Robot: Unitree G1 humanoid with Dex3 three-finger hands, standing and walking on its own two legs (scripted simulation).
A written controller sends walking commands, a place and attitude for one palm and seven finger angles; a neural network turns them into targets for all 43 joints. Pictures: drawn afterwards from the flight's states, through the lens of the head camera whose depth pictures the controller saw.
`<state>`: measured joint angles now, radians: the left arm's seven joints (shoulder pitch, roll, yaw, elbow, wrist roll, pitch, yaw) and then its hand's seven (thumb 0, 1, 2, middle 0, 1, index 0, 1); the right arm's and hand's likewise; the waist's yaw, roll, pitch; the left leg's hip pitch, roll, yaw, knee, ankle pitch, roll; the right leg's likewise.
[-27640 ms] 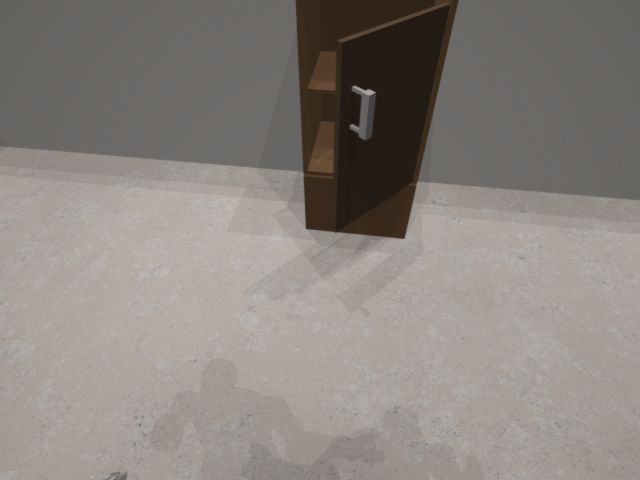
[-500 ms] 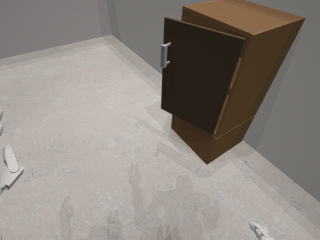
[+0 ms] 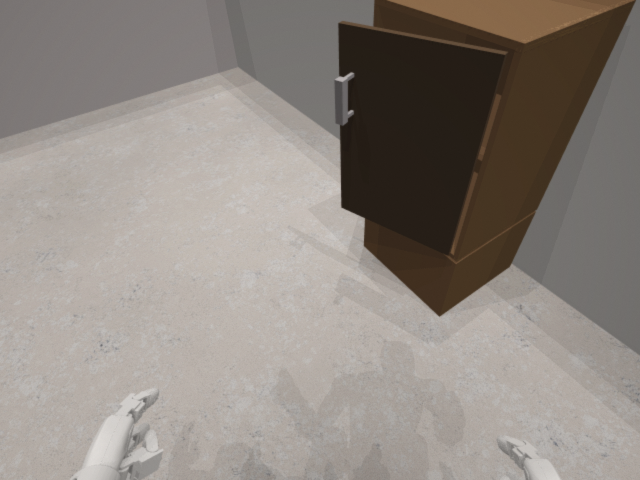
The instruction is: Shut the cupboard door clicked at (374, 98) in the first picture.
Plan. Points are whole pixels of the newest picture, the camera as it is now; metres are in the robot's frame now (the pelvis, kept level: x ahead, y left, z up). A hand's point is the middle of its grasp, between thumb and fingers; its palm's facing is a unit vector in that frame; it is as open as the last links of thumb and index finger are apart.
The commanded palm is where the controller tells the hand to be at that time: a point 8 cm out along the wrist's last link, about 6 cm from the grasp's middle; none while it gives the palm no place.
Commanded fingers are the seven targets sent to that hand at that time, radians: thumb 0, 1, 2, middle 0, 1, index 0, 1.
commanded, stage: let the arm hang, fingers relaxed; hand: left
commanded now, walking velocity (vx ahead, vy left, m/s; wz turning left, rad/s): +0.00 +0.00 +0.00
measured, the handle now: (346, 98) +1.01 -0.01 +0.00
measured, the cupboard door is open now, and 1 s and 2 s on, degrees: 19 19 19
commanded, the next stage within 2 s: look to check the result in 0.92 s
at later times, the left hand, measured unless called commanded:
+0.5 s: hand out of the picture -0.03 +0.24 -0.15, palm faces +0.01 -0.95 -0.31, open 7.3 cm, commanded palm none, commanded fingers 0.00 0.90 0.90 -0.20 -0.30 -0.20 -0.30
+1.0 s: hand out of the picture +0.09 +0.23 -0.14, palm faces -0.02 -0.95 -0.31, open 7.4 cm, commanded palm none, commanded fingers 0.00 0.90 0.90 -0.20 -0.30 -0.20 -0.30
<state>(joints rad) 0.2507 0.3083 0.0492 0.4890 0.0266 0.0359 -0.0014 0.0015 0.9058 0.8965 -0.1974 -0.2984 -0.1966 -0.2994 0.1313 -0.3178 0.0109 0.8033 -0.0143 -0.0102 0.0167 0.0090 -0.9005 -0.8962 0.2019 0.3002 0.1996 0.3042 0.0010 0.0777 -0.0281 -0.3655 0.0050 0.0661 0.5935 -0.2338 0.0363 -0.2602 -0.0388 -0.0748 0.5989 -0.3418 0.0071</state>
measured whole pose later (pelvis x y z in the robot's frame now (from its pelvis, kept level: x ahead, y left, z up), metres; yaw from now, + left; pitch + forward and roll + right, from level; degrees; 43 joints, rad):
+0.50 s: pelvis -0.01 +0.00 +0.02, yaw +0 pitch -2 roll -1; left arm 0.29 0.29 0.03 1.16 0.02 0.02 0.01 0.00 0.91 0.90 -0.20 -0.30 -0.20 -0.30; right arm 0.24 -0.25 -0.02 1.12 -0.01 0.02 -0.01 0.01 -0.90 -0.90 0.20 0.30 0.20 0.30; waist 0.01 0.02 0.05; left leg -0.23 0.00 0.07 0.40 -0.13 0.04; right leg -0.12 -0.03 -0.08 0.38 -0.22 0.00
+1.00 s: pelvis +0.01 -0.01 +0.02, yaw +0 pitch -2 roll +0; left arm 0.13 0.30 0.01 1.12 0.02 -0.01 0.00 0.00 0.91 0.90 -0.20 -0.30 -0.20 -0.30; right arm 0.13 -0.33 -0.02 1.12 -0.01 0.00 0.00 0.00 -0.90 -0.90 0.20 0.30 0.20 0.30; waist -0.01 0.01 0.02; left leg -0.17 0.00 0.07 0.33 -0.13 0.02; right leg -0.06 -0.02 -0.08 0.32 -0.22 0.00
